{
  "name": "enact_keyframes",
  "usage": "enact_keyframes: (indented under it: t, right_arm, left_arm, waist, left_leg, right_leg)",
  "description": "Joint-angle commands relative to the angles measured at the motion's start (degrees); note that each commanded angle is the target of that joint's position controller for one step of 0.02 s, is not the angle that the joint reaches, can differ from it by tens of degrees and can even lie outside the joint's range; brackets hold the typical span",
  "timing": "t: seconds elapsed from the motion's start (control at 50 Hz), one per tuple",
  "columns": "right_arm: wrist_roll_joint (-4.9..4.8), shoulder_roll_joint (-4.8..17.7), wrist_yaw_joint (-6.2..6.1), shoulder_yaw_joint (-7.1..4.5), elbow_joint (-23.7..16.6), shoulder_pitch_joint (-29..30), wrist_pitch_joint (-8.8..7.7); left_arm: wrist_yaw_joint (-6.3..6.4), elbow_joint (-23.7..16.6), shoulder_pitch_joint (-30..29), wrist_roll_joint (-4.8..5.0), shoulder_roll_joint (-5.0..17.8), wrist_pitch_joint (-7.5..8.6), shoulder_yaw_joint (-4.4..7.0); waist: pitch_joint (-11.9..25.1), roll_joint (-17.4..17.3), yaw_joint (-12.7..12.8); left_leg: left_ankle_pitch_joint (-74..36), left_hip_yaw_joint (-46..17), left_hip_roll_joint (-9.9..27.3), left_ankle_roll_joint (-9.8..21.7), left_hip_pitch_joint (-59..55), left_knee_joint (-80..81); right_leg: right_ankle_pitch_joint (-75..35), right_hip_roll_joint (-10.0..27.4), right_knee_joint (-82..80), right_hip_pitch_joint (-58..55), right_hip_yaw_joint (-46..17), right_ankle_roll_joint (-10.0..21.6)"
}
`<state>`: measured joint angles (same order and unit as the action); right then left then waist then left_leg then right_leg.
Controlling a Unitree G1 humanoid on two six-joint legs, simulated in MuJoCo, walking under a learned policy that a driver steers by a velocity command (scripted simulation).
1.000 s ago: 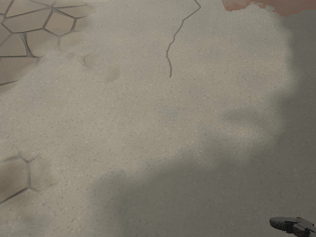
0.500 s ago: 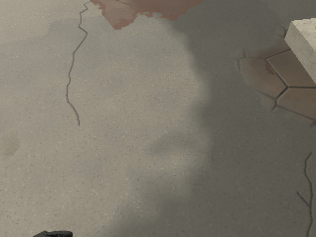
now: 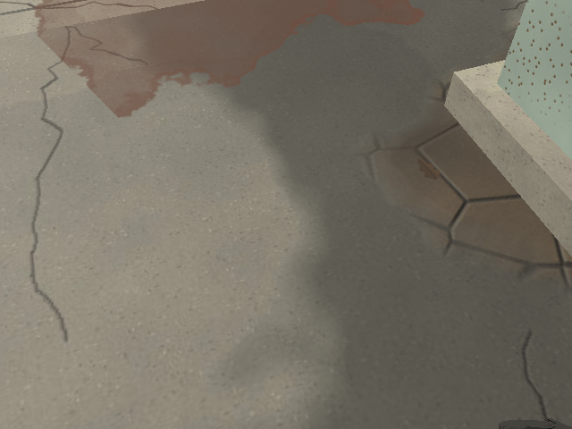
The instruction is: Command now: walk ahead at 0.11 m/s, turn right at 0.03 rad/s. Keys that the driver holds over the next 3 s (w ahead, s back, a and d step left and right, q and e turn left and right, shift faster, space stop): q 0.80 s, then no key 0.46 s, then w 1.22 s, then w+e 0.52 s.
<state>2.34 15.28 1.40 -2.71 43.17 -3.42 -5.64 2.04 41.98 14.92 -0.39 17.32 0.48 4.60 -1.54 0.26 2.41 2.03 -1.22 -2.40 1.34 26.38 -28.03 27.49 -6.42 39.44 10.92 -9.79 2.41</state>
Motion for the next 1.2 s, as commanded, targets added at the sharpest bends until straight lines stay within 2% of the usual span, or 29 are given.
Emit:
enact_keyframes:
  t: [0.02,0.06,0.1,0.18,0.28,0.34,0.36,0.38,0.4,0.42,0.44,0.48,0.54,0.62,0.72,0.76,0.78,0.8,0.82,0.84,0.86,0.9,0.96,1.02,1.1,1.14,1.16,1.18,1.2]
  right_arm:
    - [-1.46,4.99,0.59,-0.71,-1.46,-5.53,0.14]
    - [-2.65,6.41,0.97,-0.85,-2.05,-3.03,1.79]
    - [-2.39,10.49,0.37,-2.17,-3.08,-0.94,3.16]
    - [-2.52,10.22,-1.29,-2.99,-3.66,-1.52,4.85]
    - [-3.18,10.31,-2.43,-3.75,-4.23,-2.17,6.46]
    - [-3.89,9.97,-3.14,-3.77,-4.77,-1.74,7.62]
    - [-3.81,8.51,-3.27,-3.30,-4.94,-2.86,7.70]
    - [-3.84,6.64,-3.15,-2.91,-6.98,-1.37,7.32]
    - [-3.25,9.00,-2.93,-3.71,-6.70,-3.03,6.53]
    - [-3.14,11.40,-2.68,-4.75,-5.13,-5.67,6.44]
    - [-3.37,11.38,-2.70,-5.08,-3.36,-8.16,7.00]
    - [-3.19,9.17,-2.97,-4.61,-2.50,-9.43,8.16]
    - [-4.05,7.14,-2.40,-3.51,-5.59,-4.60,8.40]
    - [-3.80,6.03,-1.17,-2.44,-8.75,-1.49,8.46]
    - [-3.75,7.57,-0.09,-3.06,-9.93,-3.08,9.19]
    - [-3.56,7.96,-0.04,-3.72,-8.74,-7.22,9.33]
    - [-3.55,11.02,-0.70,-4.84,-8.27,-10.05,9.25]
    - [-3.02,18.90,-1.84,-6.49,-9.33,-11.90,8.99]
    - [-1.14,16.65,-1.09,-5.46,-10.26,-12.37,7.62]
    - [-0.84,14.36,-0.75,-4.70,-9.91,-10.63,6.49]
    - [-1.61,12.29,-1.08,-4.17,-9.56,-7.41,5.89]
    - [-2.85,9.83,-1.78,-3.04,-9.66,-3.25,6.09]
    - [-2.02,8.72,-2.38,-2.34,-9.20,-2.92,6.13]
    - [-1.95,8.83,-2.61,-2.18,-8.24,-3.03,6.18]
    - [-1.69,9.13,-1.96,-1.85,-6.62,-3.38,6.35]
    - [-2.21,7.79,-1.74,-1.08,-5.86,-2.08,6.30]
    - [-2.45,6.53,-1.65,-0.52,-5.03,-2.76,6.12]
    - [-1.73,5.01,-1.56,0.07,-4.22,-4.95,5.58]
    - [-0.79,5.38,-1.19,-0.12,-3.82,-7.73,5.00]
  left_arm:
    - [-0.47,-0.59,12.60,-0.37,5.73,0.06,0.14]
    - [-0.09,-1.90,2.59,0.09,7.29,-1.97,1.03]
    - [0.37,-2.82,-0.57,0.23,6.94,-2.93,1.38]
    - [1.25,-1.58,-0.61,0.37,3.36,-1.95,0.70]
    - [0.53,-1.61,-2.21,0.64,3.27,-0.61,0.68]
    - [-0.36,-0.48,0.60,0.59,3.93,0.43,1.11]
    - [-0.17,-0.59,2.09,-0.07,6.83,0.57,1.84]
    - [0.07,-0.65,1.87,-1.65,12.02,0.23,2.96]
    - [-0.04,-2.32,-2.15,-3.36,11.21,0.46,2.71]
    - [0.35,-3.98,-5.88,-3.05,7.88,0.84,1.62]
    - [0.58,-4.57,-8.59,-1.82,6.18,1.05,1.13]
    - [0.75,-4.55,-8.94,-0.20,5.22,1.08,0.56]
    - [1.13,-3.60,-5.20,-0.43,6.02,0.13,0.78]
    - [1.05,-3.39,-3.83,-0.30,8.95,-0.82,1.89]
    - [-0.27,-3.15,-5.11,1.20,10.77,-0.71,2.73]
    - [-0.46,-2.42,-5.43,2.31,9.74,-0.37,2.57]
    - [-0.73,-1.19,-2.07,1.47,7.62,0.00,2.06]
    - [-1.10,-4.21,-2.99,-2.29,2.64,0.25,0.19]
    - [-0.71,-5.69,-8.12,-1.37,5.11,0.45,0.73]
    - [-0.44,-5.43,-9.58,0.34,7.34,0.09,1.40]
    - [-0.14,-4.75,-9.10,0.80,7.49,-0.28,1.61]
    - [0.60,-3.22,-7.12,0.02,7.62,-1.00,1.88]
    - [0.25,-2.31,-4.49,0.42,5.82,-1.08,1.32]
    - [0.00,-2.57,-6.16,0.25,3.98,-1.11,0.27]
    - [-0.41,-2.55,-6.60,0.61,5.00,-0.89,0.24]
    - [-0.69,-1.71,-4.82,0.48,4.09,-0.46,0.02]
    - [-0.92,-1.27,-3.79,-0.11,3.61,-0.10,-0.27]
    - [-0.83,-1.35,-3.21,-0.92,5.18,0.24,-0.23]
    - [-0.59,-1.78,-3.53,-0.99,9.24,0.27,0.47]
  waist:
    - [17.56,-11.47,0.43]
    - [9.68,-5.44,-1.71]
    - [5.18,-5.80,-1.45]
    - [7.17,-8.91,-1.89]
    - [7.81,-9.82,-2.64]
    - [6.83,-9.19,-0.47]
    - [6.99,-5.48,-0.41]
    - [4.00,9.18,-1.59]
    - [3.64,14.63,-2.08]
    - [3.79,10.08,-3.69]
    - [3.44,6.86,-5.01]
    - [2.79,5.83,-4.30]
    - [2.28,7.84,-1.38]
    - [4.11,9.42,0.62]
    - [4.50,10.60,-0.42]
    - [5.22,8.67,-3.08]
    - [7.34,1.85,-3.41]
    - [8.90,-18.23,-2.08]
    - [12.55,-13.86,-6.49]
    - [10.21,-8.71,-6.23]
    - [7.83,-7.19,-4.43]
    - [6.30,-6.71,-2.40]
    - [7.58,-7.40,-1.44]
    - [6.61,-7.88,-2.70]
    - [4.21,-8.54,-3.85]
    - [3.45,-7.41,-2.07]
    - [3.34,-5.88,-0.97]
    - [4.73,-3.03,-1.66]
    - [5.25,3.98,-4.79]
  left_leg:
    - [-26.90,-31.75,22.40,17.34,-29.62,4.80]
    - [-2.89,-29.07,17.56,13.52,-22.74,8.22]
    - [6.64,-26.62,14.87,11.21,-15.41,11.16]
    - [9.58,-22.01,10.41,9.63,-12.86,12.45]
    - [13.87,-24.74,10.07,9.56,-11.73,12.69]
    - [16.86,-24.05,7.28,6.59,-7.13,9.97]
    - [21.08,-21.50,4.71,3.87,-1.96,5.14]
    - [26.83,-10.33,-3.20,0.62,7.79,-6.79]
    - [31.60,-6.43,-3.73,-1.56,8.48,-21.84]
    - [29.45,-7.76,-1.94,-2.55,7.66,-30.57]
    - [26.60,-7.13,-1.77,-3.50,7.73,-34.31]
    - [22.64,-6.12,-0.87,-5.61,10.32,-40.42]
    - [19.41,-2.46,1.01,-7.71,12.15,-35.16]
    - [20.52,0.60,3.76,-7.85,6.21,-23.64]
    - [18.14,4.99,2.85,-4.32,-3.58,-9.99]
    - [7.75,5.89,1.08,-0.92,-12.56,2.62]
    - [-4.30,-0.20,3.69,1.66,-22.61,6.40]
    - [-31.93,-22.41,20.22,10.11,-34.34,4.01]
    - [-32.88,-28.35,26.16,20.55,-30.17,5.53]
    - [-27.21,-22.81,23.19,19.25,-27.27,6.65]
    - [-21.23,-18.17,19.34,15.67,-25.16,6.77]
    - [-17.66,-13.85,15.57,12.30,-20.81,7.26]
    - [-16.10,-11.29,13.76,12.25,-18.94,8.14]
    - [-8.91,-11.45,13.34,11.96,-17.80,8.55]
    - [-0.15,-14.36,13.79,12.44,-14.31,8.99]
    - [2.49,-14.60,12.63,10.85,-12.58,7.59]
    - [3.93,-13.99,11.31,8.68,-11.00,6.92]
    - [6.84,-12.92,9.15,5.54,-9.05,5.57]
    - [11.81,-8.77,4.82,2.92,-7.66,2.61]
  right_leg:
    - [11.63,4.31,20.81,13.41,0.04,-5.04]
    - [7.55,5.44,22.68,18.05,1.97,-6.76]
    - [4.64,5.74,18.81,17.42,3.30,-6.55]
    - [-0.47,4.07,7.73,11.09,5.26,-6.20]
    - [-6.96,3.58,-2.00,7.07,4.85,-5.33]
    - [-14.86,3.94,-14.96,-1.19,6.35,-2.85]
    - [-14.28,10.65,-18.85,-6.10,1.31,-0.32]
    - [-12.92,21.32,-23.68,-5.16,-11.69,6.47]
    - [-20.48,28.81,-25.62,-0.82,-19.16,11.89]
    - [-25.93,27.58,-24.12,-0.04,-15.28,11.79]
    - [-28.91,24.07,-22.44,-0.50,-9.25,9.20]
    - [-35.32,21.51,-20.29,-3.33,-3.13,7.77]
    - [-38.82,20.32,-20.09,-7.54,1.84,9.02]
    - [-39.83,22.61,-19.47,-9.55,4.26,10.02]
    - [-40.86,24.33,-16.48,-7.06,7.07,8.79]
    - [-36.70,22.63,-10.36,-3.52,10.48,4.71]
    - [-28.18,19.54,-1.74,3.48,14.88,0.09]
    - [6.82,11.58,17.18,22.65,18.72,-6.28]
    - [14.16,7.46,27.34,27.38,9.42,-7.35]
    - [10.54,9.01,30.86,27.41,7.15,-6.89]
    - [5.61,9.99,29.59,27.45,6.61,-6.38]
    - [-1.21,10.24,26.55,24.35,6.65,-7.04]
    - [-6.08,9.25,21.22,19.18,7.47,-7.74]
    - [-7.25,9.73,10.16,14.91,7.44,-7.58]
    - [-6.48,9.02,0.44,8.70,8.22,-6.66]
    - [-12.03,8.39,-9.18,3.49,9.05,-5.57]
    - [-19.73,8.56,-16.79,-1.20,8.74,-4.69]
    - [-28.26,12.01,-17.81,-6.51,4.74,-3.57]
    - [-36.08,16.27,-15.16,-7.74,1.65,-1.10]
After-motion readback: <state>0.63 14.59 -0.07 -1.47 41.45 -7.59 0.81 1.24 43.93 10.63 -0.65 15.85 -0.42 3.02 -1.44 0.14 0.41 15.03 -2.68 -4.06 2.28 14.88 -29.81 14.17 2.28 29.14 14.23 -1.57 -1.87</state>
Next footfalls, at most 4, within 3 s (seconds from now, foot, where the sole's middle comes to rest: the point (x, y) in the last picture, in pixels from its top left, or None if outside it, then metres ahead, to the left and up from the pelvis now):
0.36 right None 0.12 -0.13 -0.76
0.78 left None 0.04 0.12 -0.76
1.18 right None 0.16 -0.08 -0.76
1.94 right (260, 421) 0.48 0.11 -0.76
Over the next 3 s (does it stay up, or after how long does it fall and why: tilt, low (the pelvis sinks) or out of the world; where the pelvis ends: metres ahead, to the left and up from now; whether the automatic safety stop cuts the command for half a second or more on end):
stays up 0.79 0.41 0.00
